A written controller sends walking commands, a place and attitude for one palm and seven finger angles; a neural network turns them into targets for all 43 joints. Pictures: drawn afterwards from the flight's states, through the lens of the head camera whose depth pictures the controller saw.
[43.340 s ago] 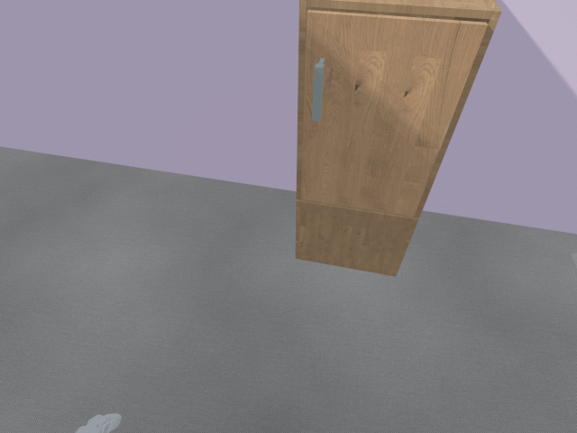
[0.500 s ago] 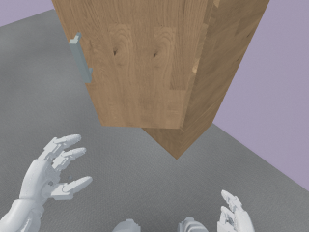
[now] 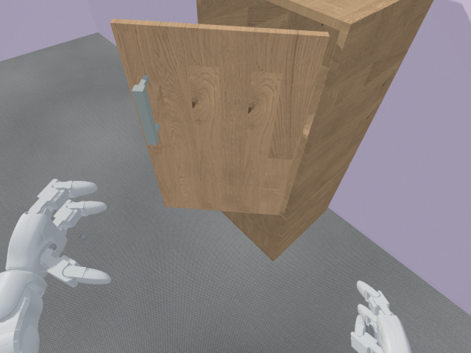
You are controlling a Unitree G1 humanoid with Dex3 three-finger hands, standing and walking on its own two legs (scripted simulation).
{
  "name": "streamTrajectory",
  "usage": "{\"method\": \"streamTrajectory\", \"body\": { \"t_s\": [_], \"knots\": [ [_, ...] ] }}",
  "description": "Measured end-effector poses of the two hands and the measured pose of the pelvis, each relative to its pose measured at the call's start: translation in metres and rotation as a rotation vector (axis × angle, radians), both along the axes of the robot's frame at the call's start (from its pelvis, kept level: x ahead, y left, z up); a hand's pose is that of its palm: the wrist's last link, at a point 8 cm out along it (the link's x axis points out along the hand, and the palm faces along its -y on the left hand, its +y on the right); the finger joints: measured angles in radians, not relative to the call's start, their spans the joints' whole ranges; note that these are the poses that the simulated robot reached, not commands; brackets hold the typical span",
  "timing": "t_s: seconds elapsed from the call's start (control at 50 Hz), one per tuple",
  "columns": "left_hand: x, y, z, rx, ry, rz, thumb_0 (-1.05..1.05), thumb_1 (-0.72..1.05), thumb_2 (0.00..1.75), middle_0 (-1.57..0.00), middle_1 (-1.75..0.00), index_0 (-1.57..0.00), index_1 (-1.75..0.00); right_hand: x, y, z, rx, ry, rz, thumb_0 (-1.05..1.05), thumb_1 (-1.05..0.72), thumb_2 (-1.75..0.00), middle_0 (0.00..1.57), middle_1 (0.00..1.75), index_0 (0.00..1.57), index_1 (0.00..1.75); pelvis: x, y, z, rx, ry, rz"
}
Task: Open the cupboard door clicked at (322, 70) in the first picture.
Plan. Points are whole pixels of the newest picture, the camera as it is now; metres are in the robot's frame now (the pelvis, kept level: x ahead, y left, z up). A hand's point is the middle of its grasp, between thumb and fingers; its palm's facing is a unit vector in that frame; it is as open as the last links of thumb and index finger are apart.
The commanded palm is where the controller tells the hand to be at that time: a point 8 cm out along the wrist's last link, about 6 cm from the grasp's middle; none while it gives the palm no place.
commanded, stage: raise the hand with hooked fingers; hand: left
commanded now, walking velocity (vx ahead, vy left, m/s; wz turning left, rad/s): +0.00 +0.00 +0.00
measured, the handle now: (149, 111) +0.56 +0.23 +0.08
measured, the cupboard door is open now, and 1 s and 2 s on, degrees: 43 43 43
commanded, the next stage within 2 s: move the hooked fingers beside the handle in 0.80 s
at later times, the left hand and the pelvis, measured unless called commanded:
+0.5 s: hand (84, 203) +0.30 +0.26 +0.10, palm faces +0.00 -1.00 -0.02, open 14.0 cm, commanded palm +0.27 +0.31 +0.10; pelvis +0.01 -0.01 +0.01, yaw -1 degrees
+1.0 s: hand (86, 207) +0.30 +0.26 +0.10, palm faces +0.04 -1.00 -0.02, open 14.0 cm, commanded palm +0.28 +0.30 +0.10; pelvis +0.00 -0.02 +0.01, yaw -1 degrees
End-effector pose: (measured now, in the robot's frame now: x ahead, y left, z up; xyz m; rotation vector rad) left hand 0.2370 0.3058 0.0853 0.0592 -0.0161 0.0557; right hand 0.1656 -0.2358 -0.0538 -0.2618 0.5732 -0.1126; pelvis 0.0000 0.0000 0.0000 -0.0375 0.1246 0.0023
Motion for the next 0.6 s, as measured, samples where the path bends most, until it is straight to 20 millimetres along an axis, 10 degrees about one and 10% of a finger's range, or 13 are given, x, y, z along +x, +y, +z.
{"method": "streamTrajectory", "body": {
  "t_s": [0.34,0.6],
  "knots": [
    [0.042,0.022,0.029,-0.016,0.002,-0.007,-0.02,-0.5,0.3,-0.3,-1.2,-0.3,-1.2,-0.017,-0.009,-0.008,-0.003,0.121,-0.024,0.01,-0.91,-0.9,0.21,0.3,0.2,0.3,0.006,-0.004,0.012,0.009,-0.017,-0.006],
    [0.043,0.006,0.015,-0.047,0.032,-0.014,-0.02,-0.5,0.3,-0.3,-1.2,-0.3,-1.2,-0.032,-0.03,-0.004,-0.023,0.141,-0.064,0.01,-0.91,-0.9,0.21,0.3,0.2,0.3,0.004,-0.011,0.014,0.021,-0.017,-0.023]
  ]
}}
